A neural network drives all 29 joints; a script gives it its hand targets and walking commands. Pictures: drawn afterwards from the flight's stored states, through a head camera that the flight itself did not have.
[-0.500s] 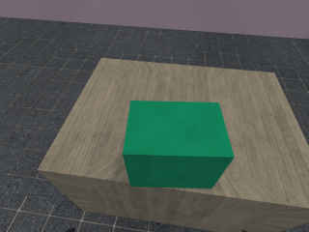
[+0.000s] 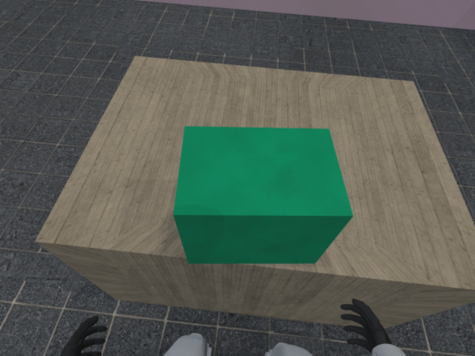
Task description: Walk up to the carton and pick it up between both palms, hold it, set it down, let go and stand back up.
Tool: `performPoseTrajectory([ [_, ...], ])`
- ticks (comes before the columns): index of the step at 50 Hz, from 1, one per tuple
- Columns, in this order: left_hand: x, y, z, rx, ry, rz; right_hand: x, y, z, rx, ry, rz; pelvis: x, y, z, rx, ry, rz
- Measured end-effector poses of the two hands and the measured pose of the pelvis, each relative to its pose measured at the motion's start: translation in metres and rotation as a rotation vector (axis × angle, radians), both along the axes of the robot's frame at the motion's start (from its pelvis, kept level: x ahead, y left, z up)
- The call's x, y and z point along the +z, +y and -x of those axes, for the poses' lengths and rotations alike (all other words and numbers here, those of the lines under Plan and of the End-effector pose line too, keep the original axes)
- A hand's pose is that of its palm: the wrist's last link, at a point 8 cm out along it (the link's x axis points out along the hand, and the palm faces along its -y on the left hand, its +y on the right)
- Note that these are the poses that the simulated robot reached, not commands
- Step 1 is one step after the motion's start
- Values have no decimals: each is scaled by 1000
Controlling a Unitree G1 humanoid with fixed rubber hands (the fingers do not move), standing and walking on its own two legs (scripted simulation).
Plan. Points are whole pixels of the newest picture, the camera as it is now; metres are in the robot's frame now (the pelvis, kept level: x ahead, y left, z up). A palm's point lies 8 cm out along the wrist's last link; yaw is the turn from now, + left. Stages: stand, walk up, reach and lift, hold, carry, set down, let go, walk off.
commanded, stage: reach and lift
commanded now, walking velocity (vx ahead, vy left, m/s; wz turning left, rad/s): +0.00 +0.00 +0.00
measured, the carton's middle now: (254, 199) +0.41 -0.01 -0.04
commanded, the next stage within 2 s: none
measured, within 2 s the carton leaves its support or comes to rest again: neither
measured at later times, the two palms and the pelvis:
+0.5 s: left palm (94, 331) +0.15 +0.25 -0.06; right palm (387, 332) +0.17 -0.24 -0.06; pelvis +0.00 -0.02 +0.02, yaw -2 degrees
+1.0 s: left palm (108, 312) +0.18 +0.22 -0.04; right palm (407, 335) +0.17 -0.26 -0.04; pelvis +0.02 +0.00 +0.03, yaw -4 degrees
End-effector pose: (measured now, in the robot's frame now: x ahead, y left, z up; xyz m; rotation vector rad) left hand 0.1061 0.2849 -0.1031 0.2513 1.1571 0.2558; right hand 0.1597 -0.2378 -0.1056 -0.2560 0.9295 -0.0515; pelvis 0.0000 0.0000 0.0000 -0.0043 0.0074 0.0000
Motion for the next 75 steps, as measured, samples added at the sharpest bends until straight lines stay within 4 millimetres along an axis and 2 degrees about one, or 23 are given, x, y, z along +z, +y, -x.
performPoseTrajectory([
  [4, 21, -16, -54, -29, -158, 6, 10, 3, -10, 25, -73, -46, 4, -8, 5, -12, -17, 3],
  [6, 36, -27, -70, -44, -227, 19, 18, 0, -6, 17, -92, -61, 10, -11, 3, -18, -28, 2],
  [8, 47, -37, -77, -47, -265, 37, 26, -7, 0, 6, -108, -59, 15, -14, 0, -23, -35, 0],
  [10, 50, -43, -76, -41, -268, 54, 32, -16, 5, -3, -123, -41, 19, -16, -3, -29, -43, -5],
  [14, 44, -44, -60, -5, -229, 70, 44, -28, 7, -5, -160, -8, 21, -20, -5, -45, -54, -16],
  [17, 38, -41, -49, 26, -225, 64, 49, -26, 1, 5, -183, -16, 21, -22, -4, -51, -52, -19],
  [21, 38, -38, -43, 42, -266, 51, 49, -13, -9, 26, -195, -51, 21, -24, -2, -43, -46, -19],
  [27, 44, -40, -50, 7, -345, 61, 45, 8, -15, 8, -230, -106, 23, -18, -5, -35, -33, -12],
  [31, 52, -40, -58, -24, -406, 62, 45, 11, -11, -21, -255, -124, 25, -10, -11, -43, -33, -6],
  [39, 58, -40, -70, -32, -505, 73, 55, -4, -6, -35, -308, -108, 26, 1, -19, -66, -40, 0],
  [47, 61, -56, -74, -32, -580, 90, 65, -17, -10, -29, -358, -132, 26, 5, -21, -76, -37, 2],
  [52, 64, -64, -71, -34, -620, 97, 66, -21, -9, -32, -393, -152, 25, 3, -22, -76, -34, 0],
  [61, 71, -62, -70, -29, -721, 84, 68, -22, -7, -47, -483, -190, 21, -6, -21, -78, -28, -11],
  [68, 79, -66, -76, -40, -800, 91, 70, -25, -6, -58, -544, -209, 18, -11, -19, -77, -21, -18],
  [75, 82, -70, -87, -30, -849, 97, 76, -29, -17, -46, -594, -217, 16, -16, -16, -75, -12, -28],
])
